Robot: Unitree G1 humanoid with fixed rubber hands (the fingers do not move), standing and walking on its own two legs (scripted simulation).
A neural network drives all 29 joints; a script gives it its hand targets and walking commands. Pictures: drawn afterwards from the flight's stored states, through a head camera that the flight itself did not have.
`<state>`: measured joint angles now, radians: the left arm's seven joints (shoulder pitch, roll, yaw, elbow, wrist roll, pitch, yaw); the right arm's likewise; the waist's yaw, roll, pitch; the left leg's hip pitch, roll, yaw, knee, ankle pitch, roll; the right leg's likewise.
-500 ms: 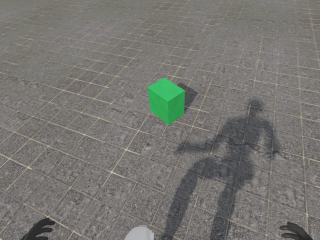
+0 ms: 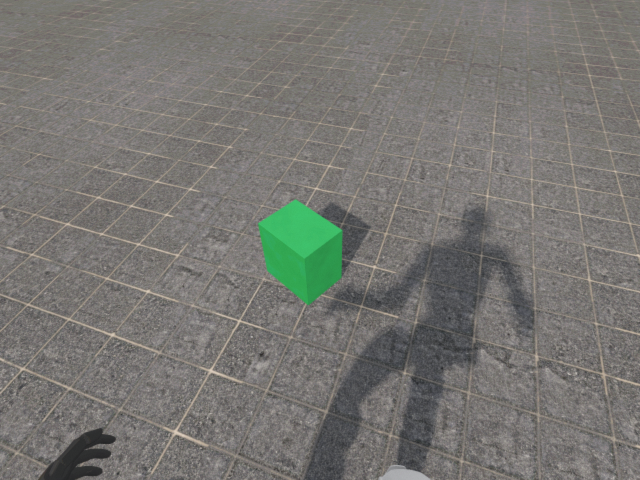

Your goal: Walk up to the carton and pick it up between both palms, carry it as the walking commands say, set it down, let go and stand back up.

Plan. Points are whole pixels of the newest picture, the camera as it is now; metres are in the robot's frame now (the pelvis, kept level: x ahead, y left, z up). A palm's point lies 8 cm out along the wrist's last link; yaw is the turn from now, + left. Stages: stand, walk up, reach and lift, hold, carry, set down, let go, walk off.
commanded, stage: walk up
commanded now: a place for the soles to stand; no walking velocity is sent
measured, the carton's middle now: (301, 252) +1.02 +0.07 -0.60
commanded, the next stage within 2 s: none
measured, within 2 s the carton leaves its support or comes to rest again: neither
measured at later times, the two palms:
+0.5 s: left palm (80, 412) +0.26 +0.34 -0.06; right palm (518, 298) +0.38 -0.30 -0.02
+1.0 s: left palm (102, 301) +0.42 +0.35 -0.03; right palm (460, 207) +0.61 -0.28 -0.03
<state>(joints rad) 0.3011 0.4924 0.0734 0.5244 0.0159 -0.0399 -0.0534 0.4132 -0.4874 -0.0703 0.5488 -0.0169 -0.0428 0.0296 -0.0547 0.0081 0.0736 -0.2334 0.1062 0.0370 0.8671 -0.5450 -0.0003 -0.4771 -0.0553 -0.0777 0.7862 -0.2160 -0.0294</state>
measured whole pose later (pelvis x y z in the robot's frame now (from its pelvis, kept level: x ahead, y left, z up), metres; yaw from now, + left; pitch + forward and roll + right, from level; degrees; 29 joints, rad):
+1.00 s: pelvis +0.41 +0.00 +0.02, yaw +5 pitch -4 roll -1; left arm 0.46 0.50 0.06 0.55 0.03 -0.06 0.01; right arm 0.24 -0.46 -0.06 0.50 -0.02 0.00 0.07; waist 0.08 0.05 0.09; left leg -0.47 0.07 0.03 0.77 -0.31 0.03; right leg -0.19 -0.07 -0.10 0.73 -0.45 0.01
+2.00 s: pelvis +0.68 +0.07 +0.02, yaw -2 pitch -3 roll -1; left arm 0.18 0.48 0.01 0.84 -0.03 -0.03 0.03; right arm -0.02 -0.42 -0.02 0.81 0.03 0.03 0.02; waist 0.03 0.00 0.14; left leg -0.33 0.10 0.07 0.68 -0.29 -0.02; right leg -0.14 -0.08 0.03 0.61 -0.41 0.09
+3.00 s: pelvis +0.66 -0.07 +0.02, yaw +12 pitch -2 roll +1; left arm 0.15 0.40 0.08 0.58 0.06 0.10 -0.06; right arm 0.31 -0.49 -0.07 0.70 -0.03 0.00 -0.13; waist 0.01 -0.06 0.19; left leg -0.53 0.02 0.00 1.14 -0.49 0.00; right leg -0.33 -0.04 -0.15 0.70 -0.34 -0.07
